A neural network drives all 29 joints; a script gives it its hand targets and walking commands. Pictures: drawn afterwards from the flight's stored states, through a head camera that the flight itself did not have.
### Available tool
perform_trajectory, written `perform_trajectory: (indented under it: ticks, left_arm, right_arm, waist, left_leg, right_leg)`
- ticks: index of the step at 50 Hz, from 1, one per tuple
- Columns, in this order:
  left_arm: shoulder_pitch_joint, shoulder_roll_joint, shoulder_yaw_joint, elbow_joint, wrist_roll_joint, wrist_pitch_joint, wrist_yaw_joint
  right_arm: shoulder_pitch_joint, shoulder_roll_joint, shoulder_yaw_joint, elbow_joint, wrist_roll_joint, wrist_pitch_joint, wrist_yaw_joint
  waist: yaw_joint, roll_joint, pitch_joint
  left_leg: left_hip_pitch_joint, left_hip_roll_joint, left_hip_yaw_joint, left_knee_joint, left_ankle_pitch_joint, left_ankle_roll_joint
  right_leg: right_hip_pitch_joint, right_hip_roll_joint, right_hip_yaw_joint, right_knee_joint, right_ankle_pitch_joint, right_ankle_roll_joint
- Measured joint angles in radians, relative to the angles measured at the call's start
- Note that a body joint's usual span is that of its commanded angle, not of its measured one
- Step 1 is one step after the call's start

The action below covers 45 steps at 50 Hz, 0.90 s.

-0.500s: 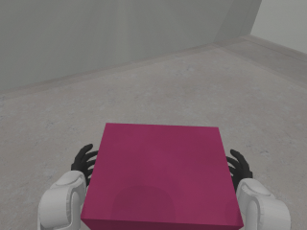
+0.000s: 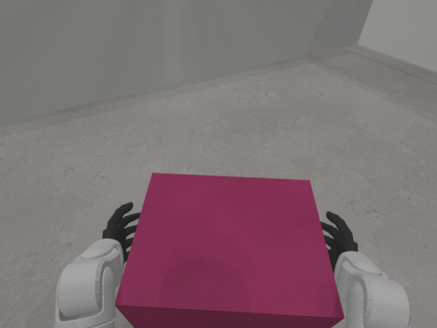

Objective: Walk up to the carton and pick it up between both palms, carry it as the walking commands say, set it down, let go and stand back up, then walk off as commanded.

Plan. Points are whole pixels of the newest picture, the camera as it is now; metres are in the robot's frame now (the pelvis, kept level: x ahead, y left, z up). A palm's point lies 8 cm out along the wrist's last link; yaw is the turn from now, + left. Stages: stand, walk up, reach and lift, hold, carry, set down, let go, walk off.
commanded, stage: carry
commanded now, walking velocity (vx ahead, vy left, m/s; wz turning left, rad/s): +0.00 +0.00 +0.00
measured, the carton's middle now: (225, 268) +0.26 +0.00 +0.01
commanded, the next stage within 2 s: hold in 1.04 s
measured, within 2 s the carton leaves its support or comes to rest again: neither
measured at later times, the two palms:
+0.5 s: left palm (124, 233) +0.29 +0.18 +0.08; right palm (333, 238) +0.28 -0.19 +0.08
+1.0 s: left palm (119, 231) +0.29 +0.19 +0.08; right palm (327, 236) +0.29 -0.18 +0.08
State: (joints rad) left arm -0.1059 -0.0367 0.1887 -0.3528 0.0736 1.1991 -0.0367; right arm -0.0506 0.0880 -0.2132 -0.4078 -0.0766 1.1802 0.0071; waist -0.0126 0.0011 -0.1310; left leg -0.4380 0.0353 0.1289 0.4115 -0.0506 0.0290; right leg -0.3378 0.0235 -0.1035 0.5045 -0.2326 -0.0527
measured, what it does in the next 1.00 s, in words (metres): stands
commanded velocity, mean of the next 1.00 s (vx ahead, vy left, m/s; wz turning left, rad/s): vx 0.00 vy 0.00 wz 0.00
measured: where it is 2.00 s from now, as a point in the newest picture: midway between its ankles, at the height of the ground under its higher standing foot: outside the picture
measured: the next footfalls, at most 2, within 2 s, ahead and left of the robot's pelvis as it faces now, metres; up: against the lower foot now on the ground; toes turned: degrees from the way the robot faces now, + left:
none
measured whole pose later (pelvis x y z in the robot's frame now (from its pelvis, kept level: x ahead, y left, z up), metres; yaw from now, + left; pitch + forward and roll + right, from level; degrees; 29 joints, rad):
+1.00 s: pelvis +0.04 -0.01 +0.00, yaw -2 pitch +2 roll +0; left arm -0.11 0.03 0.17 -0.31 0.04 1.21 -0.04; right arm -0.04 0.07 -0.15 -0.38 -0.10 1.19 -0.02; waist 0.05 -0.02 -0.10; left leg -0.39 0.06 0.16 0.51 -0.17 0.02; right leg -0.27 0.03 -0.06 0.55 -0.33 -0.06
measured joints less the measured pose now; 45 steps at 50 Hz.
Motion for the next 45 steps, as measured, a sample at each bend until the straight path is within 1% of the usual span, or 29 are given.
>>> perform_trajectory:
  ticks: [7, 13, 19, 25, 45]
  left_arm:
    - [-0.004, -0.003, 0.002, 0.015, 0.01, -0.007, 0.0]
    - [-0.006, 0.006, 0.003, 0.008, 0.007, -0.011, -0.001]
    - [0.006, 0.017, 0.001, -0.012, -0.005, -0.006, 0.0]
    - [0.016, 0.025, -0.003, -0.021, -0.016, -0.004, 0.0]
    - [0.002, 0.065, -0.021, 0.033, -0.03, 0.008, -0.002]
  right_arm:
    - [-0.017, -0.006, 0.0, 0.029, -0.001, -0.005, 0.002]
    - [-0.026, -0.008, 0.009, 0.03, -0.004, -0.011, 0.003]
    - [-0.012, -0.002, 0.02, 0.01, -0.007, -0.01, 0.0]
    - [0.006, 0.002, 0.029, -0.01, -0.009, -0.007, -0.004]
    - [0.01, -0.018, 0.066, 0.018, -0.018, 0.009, -0.022]
  waist:
    - [-0.002, -0.004, 0.0]
    - [0.011, -0.01, 0.015]
    - [0.028, -0.014, 0.035]
    - [0.038, -0.018, 0.045]
    - [0.06, -0.022, 0.031]
  left_leg:
    - [0.01, 0.01, 0.003, 0.021, -0.016, 0.001]
    - [0.018, 0.013, 0.007, 0.036, -0.039, -0.002]
    - [0.024, 0.015, 0.011, 0.059, -0.066, -0.007]
    - [0.032, 0.016, 0.013, 0.078, -0.087, -0.01]
    - [0.053, 0.021, 0.029, 0.099, -0.115, -0.01]
  right_leg:
    - [0.016, 0.009, 0.005, 0.004, -0.02, -0.007]
    - [0.027, 0.012, 0.011, 0.008, -0.037, -0.009]
    - [0.036, 0.011, 0.016, 0.024, -0.059, -0.01]
    - [0.044, 0.011, 0.02, 0.039, -0.078, -0.011]
    - [0.065, 0.013, 0.036, 0.048, -0.092, -0.008]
